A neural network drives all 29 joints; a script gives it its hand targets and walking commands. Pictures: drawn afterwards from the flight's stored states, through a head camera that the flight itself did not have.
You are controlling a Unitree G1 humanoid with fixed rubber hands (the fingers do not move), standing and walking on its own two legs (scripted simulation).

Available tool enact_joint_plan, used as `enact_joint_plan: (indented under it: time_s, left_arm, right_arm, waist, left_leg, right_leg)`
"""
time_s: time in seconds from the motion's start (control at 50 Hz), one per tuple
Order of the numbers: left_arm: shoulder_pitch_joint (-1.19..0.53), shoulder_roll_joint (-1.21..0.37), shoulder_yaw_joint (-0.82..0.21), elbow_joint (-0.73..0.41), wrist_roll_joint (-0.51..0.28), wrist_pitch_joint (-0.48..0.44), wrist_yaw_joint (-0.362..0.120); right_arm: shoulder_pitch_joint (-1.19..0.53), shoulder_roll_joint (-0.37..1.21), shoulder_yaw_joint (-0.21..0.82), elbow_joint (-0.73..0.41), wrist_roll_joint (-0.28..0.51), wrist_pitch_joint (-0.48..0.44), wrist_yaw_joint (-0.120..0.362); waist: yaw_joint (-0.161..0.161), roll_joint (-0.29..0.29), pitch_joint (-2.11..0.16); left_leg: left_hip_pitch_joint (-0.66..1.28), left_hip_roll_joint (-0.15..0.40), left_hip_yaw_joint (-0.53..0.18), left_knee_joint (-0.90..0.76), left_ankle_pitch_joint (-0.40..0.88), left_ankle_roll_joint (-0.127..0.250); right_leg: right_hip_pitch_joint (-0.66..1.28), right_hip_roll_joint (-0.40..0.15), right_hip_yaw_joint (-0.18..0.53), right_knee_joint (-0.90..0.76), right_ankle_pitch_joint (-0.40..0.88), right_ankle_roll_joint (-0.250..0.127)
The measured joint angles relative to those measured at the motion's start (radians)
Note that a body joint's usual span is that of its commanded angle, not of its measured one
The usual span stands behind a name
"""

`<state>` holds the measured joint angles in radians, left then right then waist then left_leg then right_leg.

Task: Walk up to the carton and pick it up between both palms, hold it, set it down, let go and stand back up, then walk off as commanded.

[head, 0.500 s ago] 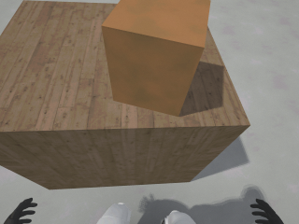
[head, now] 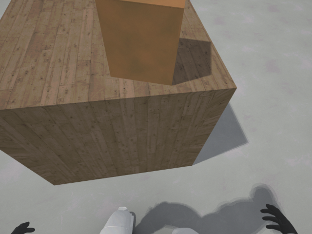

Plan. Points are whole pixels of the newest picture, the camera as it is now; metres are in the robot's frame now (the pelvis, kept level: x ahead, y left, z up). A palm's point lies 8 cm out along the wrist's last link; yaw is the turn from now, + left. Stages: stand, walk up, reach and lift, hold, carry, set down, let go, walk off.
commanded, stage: walk off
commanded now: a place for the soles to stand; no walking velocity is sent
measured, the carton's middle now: (146, 30) +0.67 +0.01 +0.13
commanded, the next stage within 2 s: stand in 1.56 s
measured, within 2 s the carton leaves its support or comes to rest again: neither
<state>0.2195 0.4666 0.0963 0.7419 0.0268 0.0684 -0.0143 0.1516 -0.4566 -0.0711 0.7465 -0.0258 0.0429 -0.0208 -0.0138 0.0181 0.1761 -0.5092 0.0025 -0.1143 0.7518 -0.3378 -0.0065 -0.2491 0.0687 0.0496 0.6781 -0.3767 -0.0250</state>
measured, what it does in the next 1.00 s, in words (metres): walks backwards: left foot, then right foot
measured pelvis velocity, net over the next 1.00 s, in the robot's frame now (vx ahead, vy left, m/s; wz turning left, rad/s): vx -0.30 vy -0.04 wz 0.09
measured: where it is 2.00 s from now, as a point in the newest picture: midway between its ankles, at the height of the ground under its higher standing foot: outside the picture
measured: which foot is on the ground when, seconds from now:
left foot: up 0.00-0.28, down 0.30-0.64, up 0.66-0.96, down 0.98-1.00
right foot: down 0.00-0.30, up 0.32-0.62, down 0.64-1.00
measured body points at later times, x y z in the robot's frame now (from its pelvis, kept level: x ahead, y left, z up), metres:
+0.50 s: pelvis -0.14 -0.01 +0.00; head -0.09 +0.03 +0.44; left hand -0.02 +0.34 -0.10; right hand -0.01 -0.35 -0.06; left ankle -0.09 +0.14 -0.71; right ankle -0.17 -0.15 -0.62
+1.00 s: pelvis -0.30 -0.04 +0.00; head -0.28 -0.04 +0.45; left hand -0.21 +0.31 -0.08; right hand -0.20 -0.37 -0.10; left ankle -0.31 +0.08 -0.72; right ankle -0.20 -0.18 -0.71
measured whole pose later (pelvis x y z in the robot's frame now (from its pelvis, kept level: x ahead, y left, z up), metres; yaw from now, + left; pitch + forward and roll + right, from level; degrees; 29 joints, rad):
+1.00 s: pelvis -0.30 -0.04 +0.00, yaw +5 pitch -2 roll +1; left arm 0.24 0.45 0.08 0.70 0.02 0.02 0.00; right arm 0.32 -0.44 -0.07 0.84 -0.02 -0.02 0.01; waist 0.02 -0.02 0.07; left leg -0.26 -0.05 -0.04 0.68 -0.44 0.01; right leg -0.43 -0.04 0.07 0.72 -0.28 0.01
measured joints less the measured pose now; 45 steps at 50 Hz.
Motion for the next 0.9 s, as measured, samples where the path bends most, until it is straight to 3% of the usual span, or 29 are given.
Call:
enact_joint_plan:
  time_s: [0.06, 0.1, 0.14, 0.18, 0.24, 0.3, 0.32, 0.38, 0.42, 0.46, 0.54, 0.6, 0.64, 0.66, 0.7, 0.74, 0.78, 0.84, 0.9]
  left_arm:
    - [0.006, -0.022, -0.01, -0.018, 0.002, -0.003, 0.007]
    - [-0.003, -0.034, -0.011, -0.039, 0.005, -0.006, 0.013]
    - [-0.01, -0.037, -0.01, -0.065, 0.009, -0.01, 0.018]
    - [-0.017, -0.032, -0.011, -0.091, 0.009, -0.013, 0.02]
    - [-0.024, -0.019, -0.016, -0.125, 0.004, -0.01, 0.018]
    - [-0.03, -0.009, -0.021, -0.138, -0.008, -0.001, 0.009]
    - [-0.039, -0.007, -0.019, -0.132, -0.015, 0.004, 0.007]
    - [-0.06, 0.0, -0.012, -0.1, -0.022, 0.017, 0.019]
    - [-0.056, 0.01, -0.004, -0.089, -0.027, 0.018, 0.021]
    - [-0.04, 0.019, 0.001, -0.084, -0.024, 0.02, 0.015]
    - [-0.014, 0.027, -0.005, -0.065, -0.016, 0.023, 0.0]
    - [0.0, 0.022, -0.009, -0.056, -0.015, 0.016, -0.005]
    - [0.014, 0.018, -0.005, -0.05, -0.011, 0.004, -0.005]
    - [0.019, 0.011, -0.002, -0.044, -0.006, -0.001, -0.006]
    - [0.027, -0.004, -0.01, -0.039, 0.002, -0.007, -0.006]
    - [0.025, -0.027, -0.018, -0.043, 0.003, -0.014, 0.002]
    - [0.018, -0.044, -0.022, -0.054, 0.004, -0.023, 0.011]
    - [0.017, -0.05, -0.02, -0.073, 0.006, -0.045, 0.018]
    - [0.023, -0.04, -0.017, -0.075, 0.006, -0.06, 0.019]
  right_arm:
    - [0.041, -0.007, -0.007, 0.02, 0.015, -0.004, -0.015]
    - [0.073, -0.015, -0.006, 0.02, 0.017, -0.01, -0.013]
    - [0.092, -0.012, -0.002, 0.014, 0.019, -0.01, -0.01]
    - [0.099, -0.004, 0.004, 0.006, 0.025, -0.014, -0.008]
    - [0.102, 0.009, 0.012, -0.013, 0.03, -0.024, -0.008]
    - [0.109, 0.01, 0.01, -0.019, 0.018, -0.045, -0.006]
    - [0.107, 0.013, 0.011, -0.018, 0.01, -0.05, -0.004]
    - [0.108, 0.01, 0.024, -0.024, 0.009, -0.055, -0.009]
    - [0.094, 0.011, 0.028, -0.032, 0.01, -0.053, -0.019]
    - [0.071, 0.01, 0.027, -0.042, 0.008, -0.051, -0.026]
    - [0.037, -0.001, 0.019, -0.049, 0.003, -0.049, -0.027]
    - [0.027, -0.023, 0.01, -0.049, 0.002, -0.044, -0.017]
    - [0.02, -0.037, 0.003, -0.044, 0.003, -0.035, -0.01]
    - [0.013, -0.035, -0.002, -0.026, 0.005, -0.03, -0.012]
    - [0.015, -0.025, -0.008, 0.005, 0.013, -0.022, -0.02]
    - [0.036, -0.024, -0.01, 0.016, 0.021, -0.026, -0.024]
    - [0.064, -0.023, -0.007, 0.014, 0.021, -0.031, -0.019]
    - [0.096, -0.015, 0.0, 0.022, 0.014, -0.03, -0.002]
    - [0.119, -0.006, 0.005, 0.04, 0.012, -0.03, 0.017]
  waist:
    - [0.032, -0.003, -0.008]
    - [0.045, 0.001, -0.005]
    - [0.048, -0.01, -0.002]
    - [0.042, -0.024, 0.0]
    - [0.032, -0.045, -0.004]
    - [0.019, -0.061, -0.023]
    - [0.015, -0.072, -0.019]
    - [0.003, -0.069, -0.018]
    - [0.001, -0.074, -0.015]
    - [-0.001, -0.081, -0.008]
    - [0.001, -0.082, -0.001]
    - [0.01, -0.056, -0.001]
    - [0.014, -0.027, 0.0]
    - [0.013, -0.018, 0.005]
    - [0.025, -0.03, 0.002]
    - [0.044, -0.027, 0.0]
    - [0.053, -0.019, -0.001]
    - [0.054, -0.02, -0.016]
    - [0.046, -0.019, -0.048]
  left_leg:
    - [-0.054, -0.11, -0.056, 0.283, -0.152, 0.004]
    - [-0.051, -0.138, -0.043, 0.42, -0.162, -0.003]
    - [-0.013, -0.142, -0.016, 0.454, -0.174, -0.012]
    - [0.043, -0.121, 0.011, 0.396, -0.188, -0.016]
    - [0.145, -0.072, 0.047, 0.183, -0.18, -0.002]
    - [0.243, -0.044, 0.061, -0.09, -0.044, 0.015]
    - [0.227, -0.05, 0.061, -0.078, -0.02, 0.011]
    - [0.176, -0.027, 0.039, -0.018, -0.019, 0.002]
    - [0.158, -0.007, 0.035, -0.015, -0.004, 0.001]
    - [0.142, 0.009, 0.036, -0.026, 0.022, -0.004]
    - [0.105, 0.035, 0.034, -0.048, 0.078, -0.023]
    - [0.057, 0.066, 0.02, -0.038, 0.11, -0.049]
    - [0.013, 0.09, -0.002, -0.008, 0.12, -0.055]
    - [-0.01, 0.076, -0.029, 0.032, 0.042, -0.033]
    - [-0.054, -0.027, -0.086, 0.205, -0.132, -0.004]
    - [-0.081, -0.101, -0.083, 0.395, -0.174, 0.004]
    - [-0.076, -0.138, -0.054, 0.52, -0.178, -0.003]
    - [-0.014, -0.147, -0.005, 0.531, -0.191, -0.018]
    - [0.083, -0.111, 0.022, 0.369, -0.212, -0.022]
  right_leg:
    - [-0.021, -0.03, 0.008, 0.007, 0.006, 0.007]
    - [-0.027, -0.045, 0.01, 0.0, 0.02, 0.005]
    - [-0.04, -0.061, 0.013, 0.0, 0.034, 0.005]
    - [-0.056, -0.074, 0.011, -0.001, 0.051, 0.009]
    - [-0.094, -0.086, 0.007, 0.007, 0.074, 0.019]
    - [-0.159, -0.095, 0.003, 0.06, 0.077, 0.04]
    - [-0.181, -0.086, 0.023, 0.103, 0.053, 0.039]
    - [-0.251, 0.032, 0.104, 0.4, -0.131, 0.014]
    - [-0.278, 0.088, 0.127, 0.579, -0.14, 0.014]
    - [-0.272, 0.102, 0.134, 0.661, -0.132, 0.025]
    - [-0.185, 0.057, 0.138, 0.501, -0.15, 0.035]
    - [-0.099, 0.0, 0.079, 0.252, -0.174, 0.021]
    - [-0.042, -0.012, 0.027, 0.074, -0.092, 0.018]
    - [-0.056, -0.007, 0.014, 0.074, -0.041, 0.025]
    - [-0.087, -0.027, 0.017, 0.096, -0.011, 0.03]
    - [-0.099, -0.044, 0.023, 0.084, 0.01, 0.021]
    - [-0.107, -0.055, 0.023, 0.066, 0.036, 0.008]
    - [-0.124, -0.074, 0.023, 0.046, 0.068, -0.009]
    - [-0.135, -0.087, 0.018, 0.023, 0.092, -0.011]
